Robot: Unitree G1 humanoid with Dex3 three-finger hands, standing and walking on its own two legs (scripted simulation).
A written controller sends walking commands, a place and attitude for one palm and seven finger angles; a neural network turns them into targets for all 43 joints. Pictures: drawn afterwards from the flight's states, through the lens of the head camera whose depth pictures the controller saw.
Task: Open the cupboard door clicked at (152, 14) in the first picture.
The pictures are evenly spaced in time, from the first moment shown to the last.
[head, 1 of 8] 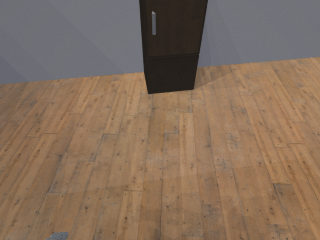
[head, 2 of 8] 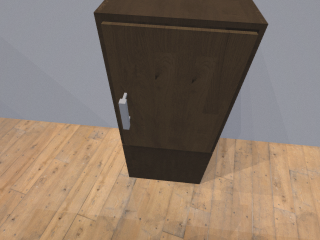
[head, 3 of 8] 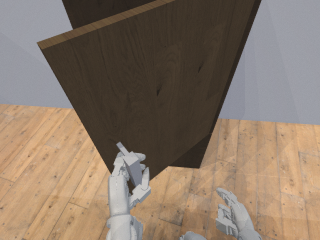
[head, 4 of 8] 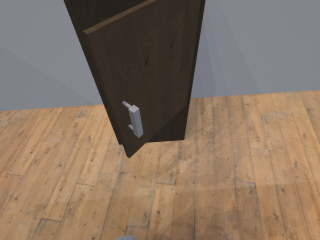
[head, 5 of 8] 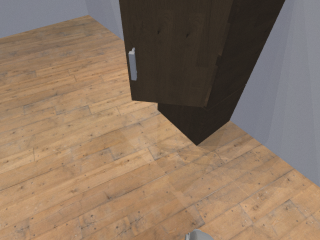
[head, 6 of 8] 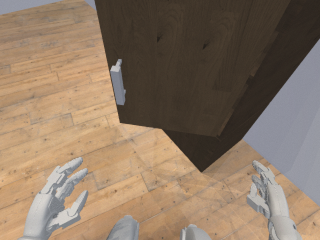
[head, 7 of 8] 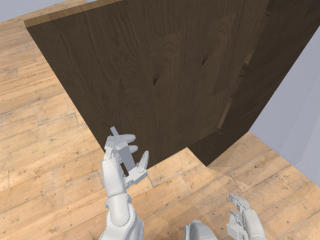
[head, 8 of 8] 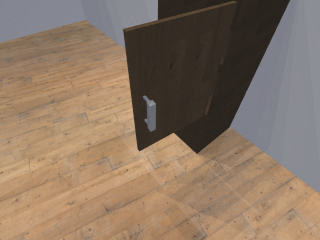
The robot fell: no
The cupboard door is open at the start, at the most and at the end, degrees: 0 86 84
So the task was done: yes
